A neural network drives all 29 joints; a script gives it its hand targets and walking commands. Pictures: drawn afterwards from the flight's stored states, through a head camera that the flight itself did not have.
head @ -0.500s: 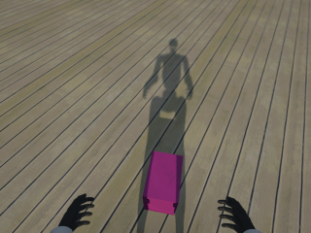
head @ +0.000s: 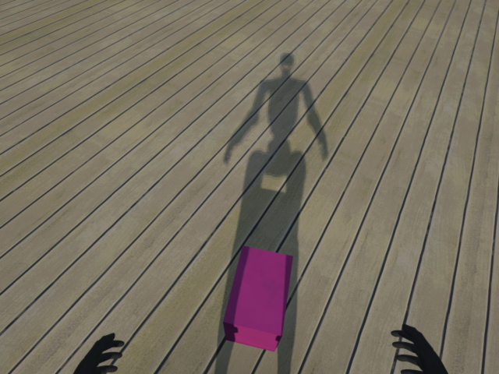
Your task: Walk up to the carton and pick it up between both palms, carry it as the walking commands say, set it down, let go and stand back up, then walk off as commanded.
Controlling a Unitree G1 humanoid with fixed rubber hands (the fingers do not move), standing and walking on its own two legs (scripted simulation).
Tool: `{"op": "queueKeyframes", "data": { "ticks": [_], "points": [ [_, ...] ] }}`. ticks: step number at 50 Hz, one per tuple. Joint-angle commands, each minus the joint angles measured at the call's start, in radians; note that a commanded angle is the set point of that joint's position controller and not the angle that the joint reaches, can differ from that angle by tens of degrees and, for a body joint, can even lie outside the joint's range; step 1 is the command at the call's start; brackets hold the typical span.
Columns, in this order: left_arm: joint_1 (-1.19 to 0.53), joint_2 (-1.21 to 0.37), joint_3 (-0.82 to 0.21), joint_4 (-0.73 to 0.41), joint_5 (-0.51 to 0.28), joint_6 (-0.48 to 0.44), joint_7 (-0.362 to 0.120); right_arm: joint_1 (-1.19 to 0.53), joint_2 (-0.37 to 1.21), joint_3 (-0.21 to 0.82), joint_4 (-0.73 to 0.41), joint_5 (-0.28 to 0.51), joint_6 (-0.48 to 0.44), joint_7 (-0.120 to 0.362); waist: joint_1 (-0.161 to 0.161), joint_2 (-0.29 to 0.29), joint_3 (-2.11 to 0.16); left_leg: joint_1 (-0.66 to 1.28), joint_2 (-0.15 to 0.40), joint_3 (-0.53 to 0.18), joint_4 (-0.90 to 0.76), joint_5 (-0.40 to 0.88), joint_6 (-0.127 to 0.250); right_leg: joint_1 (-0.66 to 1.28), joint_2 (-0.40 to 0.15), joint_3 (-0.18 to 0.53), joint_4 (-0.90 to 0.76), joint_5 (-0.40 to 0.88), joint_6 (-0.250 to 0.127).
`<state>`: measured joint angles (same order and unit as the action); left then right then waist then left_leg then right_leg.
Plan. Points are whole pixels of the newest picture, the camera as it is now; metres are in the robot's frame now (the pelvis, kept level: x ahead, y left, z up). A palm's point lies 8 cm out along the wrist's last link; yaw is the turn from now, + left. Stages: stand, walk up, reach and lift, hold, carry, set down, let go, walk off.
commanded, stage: stand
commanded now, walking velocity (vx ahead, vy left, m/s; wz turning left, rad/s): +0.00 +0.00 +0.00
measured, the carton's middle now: (258, 299) +0.44 -0.03 -0.64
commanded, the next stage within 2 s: walk off in 1.60 s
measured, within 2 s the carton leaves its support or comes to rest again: neither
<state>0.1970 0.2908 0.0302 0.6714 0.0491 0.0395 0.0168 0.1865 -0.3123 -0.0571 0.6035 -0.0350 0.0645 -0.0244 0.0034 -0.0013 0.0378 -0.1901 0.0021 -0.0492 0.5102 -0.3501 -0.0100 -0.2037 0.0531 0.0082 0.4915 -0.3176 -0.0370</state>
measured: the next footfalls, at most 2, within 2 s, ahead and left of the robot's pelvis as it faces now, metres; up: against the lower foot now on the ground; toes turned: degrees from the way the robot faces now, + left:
none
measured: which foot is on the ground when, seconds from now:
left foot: down 0.00-1.00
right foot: down 0.00-1.00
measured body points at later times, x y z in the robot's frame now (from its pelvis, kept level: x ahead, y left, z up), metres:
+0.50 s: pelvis -0.02 +0.02 +0.01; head -0.03 +0.01 +0.46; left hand +0.10 +0.32 -0.09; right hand +0.10 -0.28 -0.10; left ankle -0.05 +0.13 -0.74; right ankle -0.04 -0.10 -0.74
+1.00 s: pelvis -0.03 +0.02 +0.01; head -0.04 +0.02 +0.46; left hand +0.06 +0.32 -0.11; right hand +0.07 -0.29 -0.10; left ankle -0.05 +0.13 -0.74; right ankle -0.04 -0.10 -0.74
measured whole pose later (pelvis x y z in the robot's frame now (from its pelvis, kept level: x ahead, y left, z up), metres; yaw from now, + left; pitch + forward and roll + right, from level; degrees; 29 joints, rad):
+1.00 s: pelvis -0.03 +0.02 +0.01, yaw +0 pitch -2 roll +0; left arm 0.16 0.37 0.01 0.97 0.03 -0.01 0.01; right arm 0.19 -0.37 0.00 0.94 -0.02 -0.02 -0.02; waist 0.01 0.00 0.01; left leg -0.11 -0.03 -0.03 0.37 -0.23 0.02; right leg -0.13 0.01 0.02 0.38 -0.21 -0.01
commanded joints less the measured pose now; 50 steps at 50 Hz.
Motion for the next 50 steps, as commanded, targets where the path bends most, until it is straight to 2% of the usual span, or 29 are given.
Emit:
{"op": "queueKeyframes", "data": {
  "ticks": [1, 3, 4, 6, 10, 11, 12, 14, 15, 19, 21, 22, 23, 24, 28, 29, 30, 31, 35, 37, 38, 40, 41, 42, 43, 45, 46, 48, 50],
  "points": [
    [-0.037, 0.169, 0.044, -0.024, -0.006, -0.038, 0.005, -0.033, -0.102, -0.027, -0.006, 0.000, -0.055, 0.002, 0.003, 0.031, -0.230, 0.100, 0.067, -0.005, -0.038, 0.470, -0.015, 0.104, -0.117, 0.077, -0.034, 0.513, 0.038],
    [-0.025, 0.163, 0.038, 0.008, 0.000, -0.040, 0.003, -0.020, -0.133, -0.030, 0.010, -0.010, -0.054, 0.001, 0.008, 0.047, -0.150, 0.081, 0.068, -0.018, -0.060, 0.475, -0.002, 0.083, -0.122, 0.075, -0.059, 0.469, 0.046],
    [-0.029, 0.180, 0.044, 0.035, -0.002, -0.041, 0.011, -0.039, -0.128, -0.020, 0.028, -0.005, -0.053, -0.007, 0.008, -0.019, -0.179, 0.095, 0.066, -0.018, -0.033, 0.494, 0.006, 0.092, -0.113, 0.080, -0.053, 0.509, 0.037],
    [-0.031, 0.173, 0.041, 0.025, -0.008, -0.042, 0.009, -0.009, -0.150, -0.021, 0.036, -0.012, -0.059, -0.007, 0.015, -0.049, -0.153, 0.067, 0.061, -0.023, -0.068, 0.467, 0.005, 0.106, -0.112, 0.065, -0.050, 0.460, 0.042],
    [-0.026, 0.166, 0.031, 0.047, 0.004, -0.044, 0.004, -0.022, -0.159, -0.016, 0.056, -0.017, -0.072, -0.005, 0.012, 0.002, -0.102, 0.043, 0.079, -0.044, -0.112, 0.364, 0.016, 0.063, -0.129, 0.075, -0.077, 0.326, 0.027],
    [-0.051, 0.225, 0.046, 0.066, -0.003, -0.042, 0.006, -0.023, -0.169, -0.008, 0.076, -0.012, -0.067, 0.000, 0.001, -0.008, -0.087, 0.047, 0.077, -0.044, -0.091, 0.392, 0.019, 0.062, -0.129, 0.085, -0.076, 0.377, 0.028],
    [-0.020, 0.192, 0.040, 0.072, -0.004, -0.048, 0.007, -0.016, -0.175, -0.018, 0.086, -0.015, -0.069, 0.003, 0.019, 0.029, -0.114, 0.058, 0.081, -0.054, -0.108, 0.355, 0.023, 0.082, -0.131, 0.085, -0.090, 0.318, 0.024],
    [-0.051, 0.220, 0.049, 0.070, -0.002, -0.048, 0.008, -0.033, -0.175, -0.013, 0.091, -0.013, -0.078, -0.001, 0.009, -0.032, -0.057, 0.029, 0.085, -0.079, -0.121, 0.330, 0.032, 0.034, -0.124, 0.091, -0.086, 0.278, 0.020],
    [-0.034, 0.222, 0.047, 0.074, -0.008, -0.053, 0.003, -0.009, -0.193, -0.011, 0.099, -0.010, -0.079, -0.001, 0.010, 0.010, -0.068, 0.050, 0.085, -0.063, -0.130, 0.321, 0.030, 0.027, -0.130, 0.085, -0.092, 0.270, 0.013],
    [-0.044, 0.219, 0.045, 0.095, -0.013, -0.054, 0.002, -0.032, -0.173, -0.009, 0.124, -0.014, -0.082, 0.004, 0.022, 0.029, -0.035, 0.018, 0.083, -0.091, -0.172, 0.215, 0.024, 0.020, -0.125, 0.097, -0.120, 0.154, 0.023],
    [-0.052, 0.211, 0.045, 0.106, -0.007, -0.058, 0.000, -0.039, -0.171, -0.003, 0.111, -0.018, -0.093, -0.003, 0.015, -0.023, -0.050, 0.010, 0.079, -0.077, -0.146, 0.259, 0.030, 0.049, -0.137, 0.100, -0.117, 0.199, 0.021],
    [-0.067, 0.184, 0.031, 0.115, -0.001, -0.064, -0.005, -0.022, -0.186, -0.001, 0.135, -0.008, -0.091, -0.007, -0.006, 0.051, -0.059, 0.034, 0.072, -0.066, -0.151, 0.287, 0.022, 0.046, -0.140, 0.118, -0.127, 0.209, 0.018],
    [-0.063, 0.196, 0.034, 0.116, -0.009, -0.066, -0.005, -0.052, -0.174, 0.004, 0.140, -0.010, -0.093, -0.005, 0.016, 0.062, -0.067, 0.030, 0.081, -0.073, -0.143, 0.238, 0.021, 0.045, -0.142, 0.112, -0.127, 0.213, 0.016],
    [-0.072, 0.212, 0.038, 0.134, -0.010, -0.060, -0.004, -0.007, -0.196, -0.004, 0.142, -0.004, -0.089, -0.005, -0.009, 0.008, 0.000, 0.002, 0.084, -0.086, -0.174, 0.212, 0.033, 0.017, -0.147, 0.122, -0.127, 0.174, 0.015],
    [-0.070, 0.220, 0.031, 0.167, -0.011, -0.062, -0.002, -0.012, -0.205, 0.001, 0.181, 0.002, -0.092, 0.002, -0.005, 0.040, -0.078, 0.044, 0.088, -0.093, -0.162, 0.282, 0.035, 0.084, -0.153, 0.113, -0.134, 0.238, 0.013],
    [-0.042, 0.218, 0.035, 0.150, -0.009, -0.064, -0.003, -0.001, -0.210, 0.001, 0.179, -0.002, -0.090, 0.002, 0.007, -0.041, -0.087, 0.061, 0.089, -0.086, -0.156, 0.296, 0.029, 0.074, -0.138, 0.110, -0.137, 0.223, 0.016],
    [-0.064, 0.200, 0.027, 0.164, -0.011, -0.062, -0.003, -0.048, -0.209, 0.004, 0.186, 0.006, -0.090, -0.002, -0.013, -0.019, -0.088, 0.077, 0.091, -0.077, -0.148, 0.259, 0.028, 0.028, -0.141, 0.113, -0.138, 0.218, 0.016],
    [-0.069, 0.214, 0.031, 0.167, -0.011, -0.062, -0.006, -0.004, -0.199, 0.007, 0.186, -0.004, -0.094, -0.003, -0.011, -0.040, -0.036, 0.048, 0.090, -0.090, -0.178, 0.275, 0.036, 0.043, -0.134, 0.100, -0.153, 0.176, 0.017],
    [-0.054, 0.207, 0.024, 0.199, -0.008, -0.059, -0.002, -0.054, -0.220, 0.006, 0.209, 0.001, -0.096, 0.003, 0.010, 0.051, -0.031, 0.022, 0.090, -0.095, -0.193, 0.236, 0.013, 0.051, -0.144, 0.098, -0.143, 0.178, 0.027],
    [-0.053, 0.235, 0.030, 0.222, -0.026, -0.061, -0.004, -0.034, -0.224, 0.011, 0.237, 0.007, -0.093, 0.006, 0.026, -0.004, -0.047, 0.041, 0.085, -0.089, -0.185, 0.280, 0.026, 0.072, -0.151, 0.109, -0.158, 0.199, 0.023],
    [-0.065, 0.237, 0.027, 0.216, -0.016, -0.060, -0.003, -0.031, -0.209, 0.011, 0.230, 0.004, -0.095, 0.003, -0.007, -0.011, -0.029, 0.051, 0.091, -0.100, -0.177, 0.281, 0.024, 0.038, -0.144, 0.116, -0.164, 0.206, 0.022],
    [-0.076, 0.255, 0.029, 0.233, -0.013, -0.058, -0.008, -0.007, -0.206, 0.021, 0.257, 0.007, -0.097, -0.001, -0.010, -0.001, -0.064, 0.043, 0.088, -0.089, -0.184, 0.241, 0.023, 0.073, -0.155, 0.108, -0.170, 0.198, 0.021],
    [-0.067, 0.246, 0.030, 0.222, -0.022, -0.059, -0.004, -0.020, -0.207, 0.019, 0.266, 0.006, -0.100, 0.003, 0.014, 0.014, 0.005, 0.016, 0.080, -0.089, -0.188, 0.259, 0.020, 0.053, -0.149, 0.115, -0.163, 0.186, 0.026],
    [-0.074, 0.235, 0.019, 0.238, -0.023, -0.057, -0.007, -0.026, -0.217, 0.018, 0.275, 0.005, -0.097, 0.001, -0.003, 0.042, -0.023, 0.007, 0.084, -0.086, -0.209, 0.209, 0.019, 0.073, -0.153, 0.105, -0.163, 0.175, 0.026],
    [-0.079, 0.233, 0.016, 0.235, -0.027, -0.054, -0.008, -0.029, -0.211, 0.018, 0.267, 0.002, -0.098, -0.001, 0.006, -0.029, -0.003, 0.022, 0.096, -0.095, -0.210, 0.221, 0.023, 0.055, -0.153, 0.101, -0.171, 0.157, 0.029],
    [-0.068, 0.211, 0.012, 0.244, -0.015, -0.068, -0.008, -0.029, -0.236, 0.015, 0.283, 0.013, -0.098, -0.003, 0.008, 0.027, -0.050, 0.041, 0.096, -0.083, -0.190, 0.291, 0.022, 0.084, -0.163, 0.121, -0.173, 0.260, 0.020],
    [-0.064, 0.246, 0.015, 0.253, -0.026, -0.064, -0.006, -0.050, -0.222, 0.015, 0.280, 0.015, -0.100, 0.001, 0.009, -0.013, -0.064, 0.068, 0.096, -0.095, -0.197, 0.296, 0.014, 0.089, -0.158, 0.105, -0.163, 0.265, 0.024],
    [-0.067, 0.250, 0.018, 0.259, -0.014, -0.062, 0.000, -0.036, -0.241, 0.011, 0.294, 0.013, -0.094, 0.000, 0.013, 0.062, -0.052, 0.066, 0.097, -0.089, -0.189, 0.344, 0.024, 0.101, -0.165, 0.114, -0.159, 0.301, 0.010],
    [-0.112, 0.224, 0.010, 0.267, -0.017, -0.060, -0.005, -0.038, -0.230, 0.023, 0.296, 0.018, -0.096, -0.004, -0.010, -0.002, -0.058, 0.067, 0.109, -0.109, -0.195, 0.343, 0.031, 0.085, -0.161, 0.115, -0.155, 0.266, 0.018]
  ]
}}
